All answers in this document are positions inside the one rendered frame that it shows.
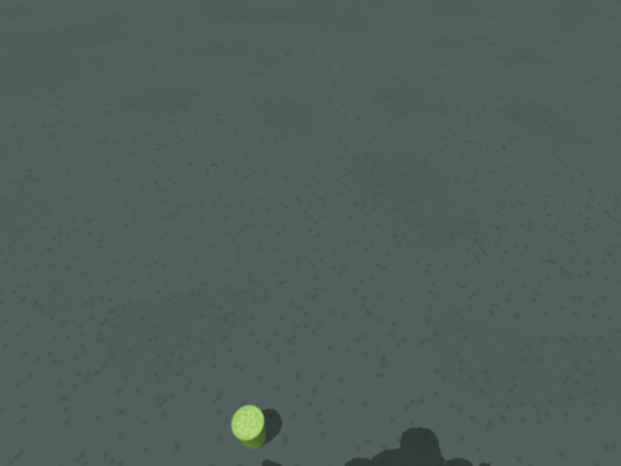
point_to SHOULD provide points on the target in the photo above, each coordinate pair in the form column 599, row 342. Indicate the cup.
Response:
column 248, row 425

